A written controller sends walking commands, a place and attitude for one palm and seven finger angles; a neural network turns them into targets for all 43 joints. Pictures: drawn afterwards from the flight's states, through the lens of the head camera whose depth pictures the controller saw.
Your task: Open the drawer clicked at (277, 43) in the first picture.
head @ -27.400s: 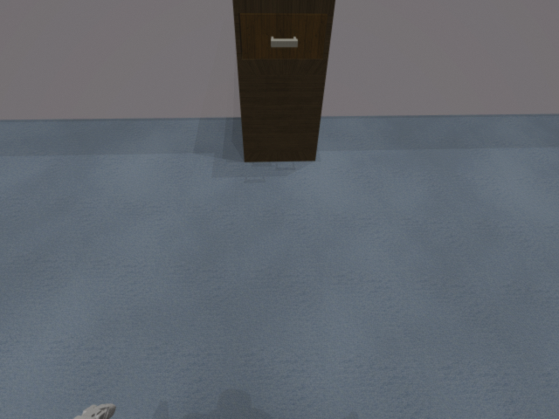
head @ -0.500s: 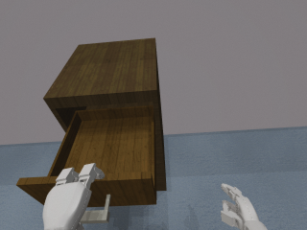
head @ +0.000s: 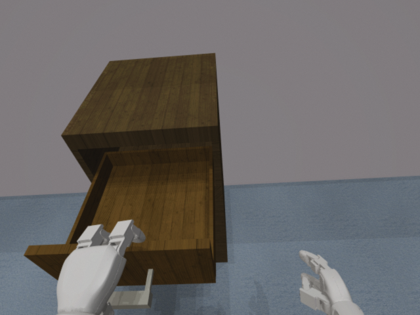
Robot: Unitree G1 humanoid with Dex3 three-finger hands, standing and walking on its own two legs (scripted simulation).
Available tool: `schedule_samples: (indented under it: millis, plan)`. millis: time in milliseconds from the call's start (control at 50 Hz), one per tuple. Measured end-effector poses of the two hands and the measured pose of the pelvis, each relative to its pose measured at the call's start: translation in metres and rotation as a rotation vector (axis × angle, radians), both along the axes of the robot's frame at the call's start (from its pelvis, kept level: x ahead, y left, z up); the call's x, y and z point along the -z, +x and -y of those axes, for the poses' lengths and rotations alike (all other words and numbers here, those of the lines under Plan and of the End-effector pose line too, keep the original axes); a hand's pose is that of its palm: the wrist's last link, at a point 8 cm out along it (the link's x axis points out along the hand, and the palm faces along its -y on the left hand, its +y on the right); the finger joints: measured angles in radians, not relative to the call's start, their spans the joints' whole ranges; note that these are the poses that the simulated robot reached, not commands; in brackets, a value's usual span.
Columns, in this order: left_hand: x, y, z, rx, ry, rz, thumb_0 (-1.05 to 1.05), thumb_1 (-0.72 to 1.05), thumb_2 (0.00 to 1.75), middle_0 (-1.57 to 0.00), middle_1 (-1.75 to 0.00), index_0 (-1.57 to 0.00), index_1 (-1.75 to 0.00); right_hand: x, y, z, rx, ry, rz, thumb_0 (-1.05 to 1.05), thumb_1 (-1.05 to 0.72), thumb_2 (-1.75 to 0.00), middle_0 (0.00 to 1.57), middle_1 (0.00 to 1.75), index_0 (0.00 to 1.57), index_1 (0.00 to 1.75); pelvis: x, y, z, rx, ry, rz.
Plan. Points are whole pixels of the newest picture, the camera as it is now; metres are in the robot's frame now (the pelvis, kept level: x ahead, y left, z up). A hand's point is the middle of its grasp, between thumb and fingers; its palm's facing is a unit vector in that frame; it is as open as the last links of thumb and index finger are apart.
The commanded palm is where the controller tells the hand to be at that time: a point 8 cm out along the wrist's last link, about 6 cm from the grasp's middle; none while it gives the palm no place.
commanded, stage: draw the hand back to the body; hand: left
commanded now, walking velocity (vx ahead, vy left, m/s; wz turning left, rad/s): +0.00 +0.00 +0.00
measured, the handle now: (125, 287) +0.18 +0.22 -0.06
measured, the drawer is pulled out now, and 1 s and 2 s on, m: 0.30 0.30 0.30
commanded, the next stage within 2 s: step back with the hand held close in 1.50 s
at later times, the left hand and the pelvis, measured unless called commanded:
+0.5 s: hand (77, 266) +0.15 +0.23 +0.10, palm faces +0.09 -0.13 -0.99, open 13.8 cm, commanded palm +0.12 +0.23 +0.17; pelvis +0.00 +0.01 +0.01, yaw +1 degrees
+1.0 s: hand (66, 234) +0.17 +0.23 +0.16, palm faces +0.35 -0.86 -0.38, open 11.3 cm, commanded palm +0.12 +0.28 +0.19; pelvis +0.01 +0.01 +0.02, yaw +4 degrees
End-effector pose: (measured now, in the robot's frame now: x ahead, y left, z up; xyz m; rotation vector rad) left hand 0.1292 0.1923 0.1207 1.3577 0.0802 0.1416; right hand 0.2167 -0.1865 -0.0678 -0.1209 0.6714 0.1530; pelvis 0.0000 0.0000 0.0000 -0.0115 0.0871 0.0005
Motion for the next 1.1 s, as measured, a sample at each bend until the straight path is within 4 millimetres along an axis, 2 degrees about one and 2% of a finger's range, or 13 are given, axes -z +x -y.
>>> schedule_samples:
  millis: [160,360,520,560,600,640,680,820,1000,1100]
  plan:
    - [-0.016,0.002,-0.021,-0.061,0.031,0.049,0.00,-0.49,0.30,-0.32,-1.20,-0.32,-1.20,0.002,0.000,-0.001,0.016,0.002,-0.010,0.01,-0.91,-0.90,0.20,0.30,0.20,0.30,-0.001,0.000,-0.002,-0.012,-0.002,0.012]
    - [-0.024,0.003,-0.025,-0.019,0.036,0.011,0.00,-0.49,0.30,-0.32,-1.20,-0.32,-1.20,-0.005,0.001,-0.006,0.013,-0.012,-0.005,0.01,-0.91,-0.90,0.20,0.30,0.19,0.30,-0.007,-0.001,-0.005,-0.011,-0.002,0.023]
    - [-0.036,-0.001,-0.048,-0.068,0.066,0.029,0.00,-0.49,0.30,-0.32,-1.20,-0.32,-1.20,-0.008,0.004,-0.008,0.015,-0.023,-0.009,0.01,-0.91,-0.90,0.20,0.30,0.20,0.30,-0.009,-0.001,-0.008,-0.018,-0.007,0.034]
    - [-0.033,-0.001,-0.051,-0.111,-0.336,0.073,-0.01,-0.48,0.30,-0.32,-1.20,-0.32,-1.20,-0.011,0.003,-0.009,0.033,-0.023,0.022,0.01,-0.91,-0.90,0.20,0.30,0.20,0.30,-0.011,-0.002,-0.009,-0.037,-0.007,0.062]
    - [-0.026,-0.002,-0.050,-0.133,-0.653,0.119,-0.01,-0.47,0.31,-0.31,-1.19,-0.32,-1.19,-0.017,0.000,-0.010,0.054,-0.033,0.064,0.01,-0.91,-0.90,0.20,0.30,0.20,0.30,-0.012,-0.001,-0.009,-0.047,-0.003,0.082]
    - [-0.024,-0.003,-0.049,-0.135,-0.843,0.158,-0.01,-0.44,0.32,-0.31,-1.17,-0.31,-1.17,-0.022,-0.005,-0.011,0.068,-0.056,0.086,0.01,-0.91,-0.90,0.20,0.30,0.20,0.30,-0.014,0.002,-0.008,-0.056,0.001,0.091]
    - [-0.028,-0.003,-0.050,-0.116,-0.933,0.207,-0.01,-0.40,0.34,-0.31,-1.14,-0.31,-1.15,-0.025,-0.010,-0.010,0.071,-0.081,0.094,0.01,-0.91,-0.90,0.20,0.30,0.20,0.30,-0.016,0.005,-0.007,-0.065,0.003,0.095]
    - [-0.061,0.005,-0.069,-0.064,-0.941,0.352,-0.01,-0.22,0.42,-0.30,-1.02,-0.29,-1.02,-0.020,-0.019,-0.005,0.074,-0.113,0.064,0.01,-0.90,-0.90,0.20,0.30,0.20,0.30,-0.021,0.009,-0.009,-0.079,-0.002,0.099]
    - [-0.061,0.007,-0.082,-0.107,-0.921,0.313,-0.01,0.08,0.55,-0.27,-0.83,-0.27,-0.83,-0.012,-0.021,0.004,0.113,-0.116,0.006,0.01,-0.90,-0.89,0.20,0.30,0.20,0.30,-0.025,0.010,-0.011,-0.071,0.002,0.084]
    - [-0.069,0.003,-0.091,-0.121,-0.881,0.342,0.00,0.25,0.62,-0.26,-0.72,-0.26,-0.72,-0.015,-0.015,0.006,0.117,-0.123,0.013,0.01,-0.90,-0.89,0.20,0.30,0.20,0.30,-0.026,0.011,-0.010,-0.075,0.002,0.087]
